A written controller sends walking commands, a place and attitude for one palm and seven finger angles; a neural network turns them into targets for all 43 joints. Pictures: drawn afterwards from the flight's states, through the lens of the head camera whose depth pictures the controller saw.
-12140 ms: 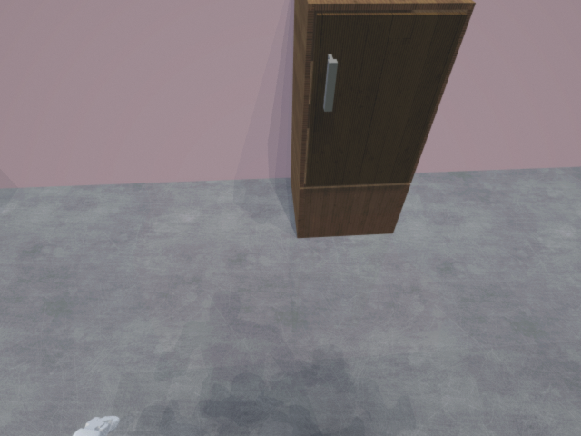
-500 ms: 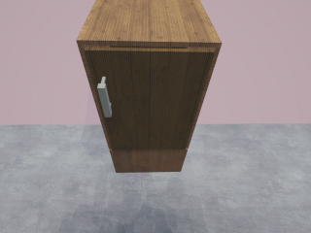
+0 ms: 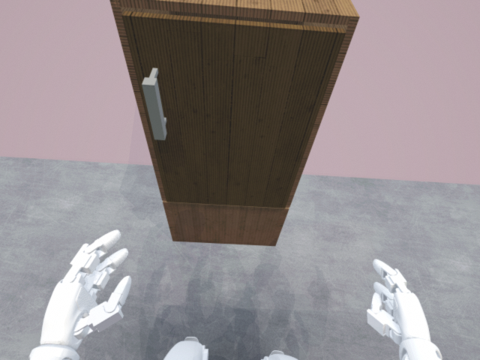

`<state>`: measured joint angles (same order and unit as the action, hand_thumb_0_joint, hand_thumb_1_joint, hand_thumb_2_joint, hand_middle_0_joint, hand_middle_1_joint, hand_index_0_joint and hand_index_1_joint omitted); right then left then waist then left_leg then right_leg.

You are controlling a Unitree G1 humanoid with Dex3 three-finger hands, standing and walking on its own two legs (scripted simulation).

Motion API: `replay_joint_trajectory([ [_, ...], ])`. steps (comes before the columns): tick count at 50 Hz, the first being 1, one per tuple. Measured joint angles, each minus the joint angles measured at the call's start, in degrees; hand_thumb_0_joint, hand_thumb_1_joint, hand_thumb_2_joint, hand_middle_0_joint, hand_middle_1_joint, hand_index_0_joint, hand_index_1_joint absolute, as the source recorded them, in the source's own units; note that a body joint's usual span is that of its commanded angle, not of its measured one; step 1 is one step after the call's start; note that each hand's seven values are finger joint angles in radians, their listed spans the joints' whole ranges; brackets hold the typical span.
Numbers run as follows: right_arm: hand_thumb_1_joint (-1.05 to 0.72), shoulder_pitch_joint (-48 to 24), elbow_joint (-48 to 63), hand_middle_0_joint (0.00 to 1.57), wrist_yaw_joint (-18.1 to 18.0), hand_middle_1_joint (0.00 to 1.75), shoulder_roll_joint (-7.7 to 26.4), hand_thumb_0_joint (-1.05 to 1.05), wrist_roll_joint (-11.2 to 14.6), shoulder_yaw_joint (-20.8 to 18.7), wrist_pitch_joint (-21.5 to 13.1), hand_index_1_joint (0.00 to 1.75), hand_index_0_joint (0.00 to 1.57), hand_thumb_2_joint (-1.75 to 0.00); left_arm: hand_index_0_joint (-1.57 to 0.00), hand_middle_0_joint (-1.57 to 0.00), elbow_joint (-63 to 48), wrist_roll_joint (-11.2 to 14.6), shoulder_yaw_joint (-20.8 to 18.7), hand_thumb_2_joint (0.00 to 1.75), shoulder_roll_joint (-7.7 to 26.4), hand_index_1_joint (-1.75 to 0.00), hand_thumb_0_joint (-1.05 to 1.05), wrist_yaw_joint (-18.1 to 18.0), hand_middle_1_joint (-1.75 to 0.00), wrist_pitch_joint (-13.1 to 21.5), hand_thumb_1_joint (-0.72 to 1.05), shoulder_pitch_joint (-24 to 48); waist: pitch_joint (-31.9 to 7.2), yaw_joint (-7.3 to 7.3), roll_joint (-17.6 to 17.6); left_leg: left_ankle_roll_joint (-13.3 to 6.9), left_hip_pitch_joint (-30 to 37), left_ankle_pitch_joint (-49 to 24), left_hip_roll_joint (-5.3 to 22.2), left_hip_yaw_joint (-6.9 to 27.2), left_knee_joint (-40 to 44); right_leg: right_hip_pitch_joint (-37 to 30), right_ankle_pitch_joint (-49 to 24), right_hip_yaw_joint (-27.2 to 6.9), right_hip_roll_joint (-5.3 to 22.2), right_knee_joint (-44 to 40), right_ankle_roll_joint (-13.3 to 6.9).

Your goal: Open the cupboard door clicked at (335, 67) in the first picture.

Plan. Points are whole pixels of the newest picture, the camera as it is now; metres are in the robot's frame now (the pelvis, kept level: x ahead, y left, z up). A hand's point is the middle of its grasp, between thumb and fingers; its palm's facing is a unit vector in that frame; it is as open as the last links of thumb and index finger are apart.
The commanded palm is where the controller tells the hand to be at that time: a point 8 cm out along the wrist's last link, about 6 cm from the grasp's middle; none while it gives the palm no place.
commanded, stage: raise the hand with hooked fingers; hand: left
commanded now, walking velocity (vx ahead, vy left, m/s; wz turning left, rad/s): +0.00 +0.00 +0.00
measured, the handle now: (157, 105) +0.59 +0.23 +0.07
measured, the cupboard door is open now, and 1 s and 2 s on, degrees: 0 0 0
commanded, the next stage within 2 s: move the hooked fingers beside the handle in 1.70 s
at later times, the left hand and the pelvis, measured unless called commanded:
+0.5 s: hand (84, 263) +0.24 +0.25 +0.06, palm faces +0.14 -0.99 -0.07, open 11.5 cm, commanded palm +0.21 +0.29 +0.05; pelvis +0.00 +0.00 +0.00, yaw +0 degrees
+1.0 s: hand (54, 236) +0.27 +0.30 +0.06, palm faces +0.07 -1.00 -0.04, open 13.8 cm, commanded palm +0.24 +0.35 +0.08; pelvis +0.00 +0.04 +0.02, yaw +1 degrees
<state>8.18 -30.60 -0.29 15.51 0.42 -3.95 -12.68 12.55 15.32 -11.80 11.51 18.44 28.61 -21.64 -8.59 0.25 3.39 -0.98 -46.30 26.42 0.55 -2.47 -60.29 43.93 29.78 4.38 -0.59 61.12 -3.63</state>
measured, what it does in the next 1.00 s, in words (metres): stands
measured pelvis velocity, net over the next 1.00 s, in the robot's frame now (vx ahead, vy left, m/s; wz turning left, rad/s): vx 0.00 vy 0.04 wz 0.01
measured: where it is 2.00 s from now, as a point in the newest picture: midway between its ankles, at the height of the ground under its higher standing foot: outside the picture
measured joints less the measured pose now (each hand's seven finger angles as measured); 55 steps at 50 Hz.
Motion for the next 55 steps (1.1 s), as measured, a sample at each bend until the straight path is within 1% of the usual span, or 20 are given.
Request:
replay_joint_trajectory([
  [3, -0.91, -0.68, 2.39, 0.20, -0.86, 0.30, 0.95, 0.01, 0.04, -0.17, 0.07, 0.30, 0.20, -0.90, -0.23, -0.22, -1.37, 0.42, -1.38, 0.75, 0.59, -0.52, 0.01, -0.64, -0.52, -1.45, 0.56, -3.27, 0.37, 1.46, -0.47, 0.72, -4.34, 1.55, 0.52, 1.97, -4.92, 3.20, 1.54, 2.01, -0.43, 3.68, -0.80],
  [6, -0.91, -0.61, 2.17, 0.19, -2.15, 0.30, 0.45, 0.01, -0.19, 0.69, -0.49, 0.30, 0.20, -0.90, -0.23, -0.23, -6.43, 1.18, -2.40, 0.73, 1.23, -0.57, 0.01, -2.66, -0.57, 0.33, 0.49, -4.42, 0.75, 2.69, -1.46, 1.27, -6.94, 2.51, 0.97, 4.13, -8.16, 4.55, 2.36, 4.13, -0.97, 5.44, -1.45],
  [9, -0.91, -0.40, 0.15, 0.19, -3.02, 0.30, -0.86, 0.01, -0.07, 2.76, -1.11, 0.30, 0.20, -0.90, -0.23, -0.23, -11.04, 2.43, -2.16, 0.70, 2.15, -0.61, 0.01, -1.99, -0.61, 3.25, 0.42, -2.29, 1.10, 2.98, -2.98, 1.59, -8.19, 2.88, 1.31, 5.76, -9.80, 4.86, 2.49, 5.69, -1.46, 5.86, -1.82],
  [11, -0.91, -0.04, -1.25, 0.20, -3.35, 0.30, -1.89, 0.01, 0.26, 4.40, -1.06, 0.30, 0.20, -0.90, -0.23, -0.23, -11.52, 2.79, -1.70, 0.68, 3.46, -0.64, 0.01, 0.21, -0.64, 3.11, 0.37, 1.13, 1.09, 2.59, -4.07, 1.66, -8.74, 2.81, 1.49, 6.26, -10.15, 5.14, 2.28, 6.14, -1.69, 5.78, -1.85],
  [13, -0.91, 0.64, -2.28, 0.20, -3.61, 0.30, -3.05, 0.01, 0.81, 5.79, -0.34, 0.30, 0.20, -0.90, -0.24, -0.23, -9.65, 2.97, -1.57, 0.66, 5.24, -0.67, 0.01, 2.82, -0.67, 0.00, 0.33, 5.22, 1.20, 1.86, -4.85, 1.70, -8.73, 2.47, 1.64, 6.09, -9.68, 5.27, 1.85, 5.95, -1.82, 5.35, -1.79],
  [16, -0.91, 2.65, -2.54, 0.20, -3.84, 0.30, -4.29, 0.01, 1.52, 7.06, 1.57, 0.30, 0.20, -0.90, -0.24, -0.24, -4.93, 4.08, -2.32, 0.63, 7.24, -0.72, 0.01, 5.35, -0.72, -8.90, 0.26, 9.60, 1.74, 0.29, -5.60, 1.69, -7.13, 1.51, 1.76, 4.92, -7.32, 4.37, 0.81, 4.77, -1.86, 3.58, -1.37],
  [18, -0.91, 4.57, -2.40, 0.20, -3.78, 0.30, -4.51, 0.01, 1.66, 7.23, 2.55, 0.30, 0.20, -0.90, -0.25, -0.25, -2.80, 4.89, -3.78, 0.61, 7.49, -0.75, 0.01, 4.86, -0.75, -13.85, 0.21, 10.11, 1.85, -0.84, -5.71, 1.44, -5.42, 0.76, 1.69, 3.81, -4.96, 3.26, -0.02, 3.65, -1.76, 1.81, -0.88],
  [20, -0.91, 6.69, -2.43, 0.20, -3.57, 0.30, -4.27, 0.01, 1.53, 6.65, 2.82, 0.30, 0.21, -0.90, -0.25, -0.25, -2.34, 5.39, -5.70, 0.59, 6.81, -0.78, 0.01, 2.90, -0.78, -15.32, 0.17, 8.89, 1.58, -1.43, -5.62, 1.04, -3.76, 0.18, 1.71, 2.68, -2.73, 2.16, -0.80, 2.51, -1.78, 0.00, -0.50],
  [22, -0.91, 8.54, -2.85, 0.20, -3.28, 0.30, -3.68, 0.01, 1.27, 5.50, 2.55, 0.30, 0.21, -0.90, -0.26, -0.26, -3.40, 5.39, -7.30, 0.57, 5.66, -0.80, 0.01, 0.36, -0.81, -13.45, 0.12, 6.73, 1.20, -1.57, -5.48, 0.65, -2.42, -0.17, 1.67, 1.79, -1.02, 1.20, -1.38, 1.60, -1.77, -1.48, -0.22],
  [25, -0.91, 10.22, -3.74, 0.20, -2.92, 0.30, -2.09, 0.01, 0.88, 3.87, 1.87, 0.30, 0.20, -0.90, -0.26, -0.26, -4.88, 4.78, -7.95, 0.54, 4.49, -0.85, 0.00, -1.81, -0.85, -7.64, 0.05, 4.59, 0.87, -1.27, -5.37, 0.04, -1.80, -0.30, 1.32, 1.26, -0.12, 0.64, -1.64, 1.08, -1.45, -2.37, 0.26],
  [27, -0.91, 10.38, -4.36, 0.20, -2.82, 0.30, -0.76, 0.01, 0.84, 3.26, 1.46, 0.30, 0.20, -0.90, -0.26, -0.26, -4.28, 4.34, -7.50, 0.52, 4.44, -0.88, 0.00, -1.38, -0.88, -4.20, 0.01, 4.88, 0.82, -1.05, -5.37, -0.37, -2.49, -0.12, 0.97, 1.34, -0.71, 1.11, -1.43, 1.19, -1.09, -1.94, 0.57],
  [29, -0.91, 9.88, -4.68, 0.20, -2.99, 0.30, 0.35, 0.01, 1.03, 2.99, 1.22, 0.30, 0.20, -0.90, -0.26, -0.26, -2.72, 4.29, -6.75, 0.50, 4.67, -0.91, 0.00, 0.11, -0.91, -2.58, -0.04, 6.08, 1.01, -0.91, -5.31, -0.77, -3.40, 0.13, 0.71, 1.44, -1.59, 1.80, -1.17, 1.32, -0.81, -1.26, 0.87],
  [31, -0.91, 8.99, -4.62, 0.20, -3.37, 0.30, 1.01, 0.01, 1.36, 2.94, 1.10, 0.30, 0.20, -0.90, -0.27, -0.27, -0.87, 4.40, -6.03, 0.48, 5.04, -0.94, 0.00, 1.99, -0.94, -2.93, -0.09, 7.73, 1.48, -0.83, -5.11, -1.13, -3.87, 0.31, 0.57, 1.45, -2.18, 2.11, -1.10, 1.35, -0.66, -0.91, 1.18],
  [34, -0.91, 7.61, -3.86, 0.20, -4.04, 0.30, 1.00, 0.01, 1.66, 3.21, 0.91, 0.30, 0.20, -0.90, -0.27, -0.27, 0.48, 4.14, -5.51, 0.45, 5.85, -0.98, 0.00, 3.40, -0.99, -5.18, -0.16, 9.66, 2.20, -0.92, -4.60, -1.55, -3.25, 0.21, 0.47, 1.33, -1.83, 1.34, -1.48, 1.21, -0.60, -1.62, 1.51],
  [36, -0.91, 6.94, -3.04, 0.20, -4.22, 0.30, 0.51, 0.01, 1.66, 3.57, 0.68, 0.30, 0.20, -0.90, -0.28, -0.28, -0.23, 4.09, -5.64, 0.43, 6.37, -1.02, 0.00, 3.02, -1.02, -6.19, -0.21, 10.20, 2.45, -1.01, -4.22, -1.75, -2.15, 0.00, 0.43, 1.21, -0.97, 0.17, -1.91, 1.07, -0.61, -2.73, 1.76],
  [40, -0.91, 6.28, -1.44, 0.20, -3.82, 0.30, -0.66, 0.01, 1.39, 4.58, 0.31, 0.30, 0.20, -0.90, -0.29, -0.29, -2.37, 4.44, -6.76, 0.39, 7.10, -1.08, -0.01, 1.07, -1.08, -6.03, -0.30, 10.91, 2.03, -0.91, -3.98, -2.09, 0.22, -0.49, 0.21, 1.16, 1.03, -2.48, -2.77, 0.95, -0.53, -5.32, 2.24],
  [43, -0.91, 5.97, -0.41, 0.20, -3.22, 0.30, -0.97, 0.01, 1.32, 5.48, 0.72, 0.30, 0.20, -0.90, -0.29, -0.29, -1.35, 4.33, -7.48, 0.36, 7.84, -1.12, -0.01, 0.78, -1.12, -6.78, -0.37, 12.71, 1.45, -0.59, -4.45, -2.41, 1.17, -0.74, -0.15, 1.34, 1.93, -3.74, -3.13, 1.11, -0.25, -6.61, 2.66],
  [50, -0.91, 5.56, 0.79, 0.20, -3.32, 0.30, -1.02, 0.01, 1.61, 6.98, 2.20, 0.30, 0.20, -0.90, -0.29, -0.29, 5.17, 3.35, -7.72, 0.32, 9.35, -1.18, -0.01, 3.77, -1.18, -12.56, -0.46, 17.71, 2.22, 0.25, -5.04, -3.05, 2.26, -1.41, -0.70, 1.31, 3.30, -5.12, -3.95, 1.09, 0.20, -8.36, 3.30],
  [52, -0.91, 5.75, 0.59, 0.20, -3.43, 0.30, -1.03, 0.01, 1.47, 7.07, 2.22, 0.30, 0.20, -0.90, -0.30, -0.29, 5.26, 3.01, -7.95, 0.31, 9.42, -1.19, -0.01, 4.02, -1.19, -12.54, -0.48, 18.35, 2.75, 0.35, -4.98, -3.10, 2.74, -1.56, -0.73, 1.23, 3.70, -5.61, -4.19, 1.01, 0.21, -8.86, 3.37],
  [55, -0.91, 6.34, -0.12, 0.20, -3.51, 0.30, -1.11, 0.01, 1.20, 7.10, 2.23, 0.30, 0.20, -0.90, -0.30, -0.30, 4.81, 3.05, -8.81, 0.31, 9.78, -1.19, -0.01, 4.00, -1.20, -10.93, -0.49, 19.28, 3.17, 0.44, -4.67, -3.10, 3.50, -1.75, -0.71, 1.06, 4.37, -6.30, -4.48, 0.80, 0.17, -9.54, 3.41],
])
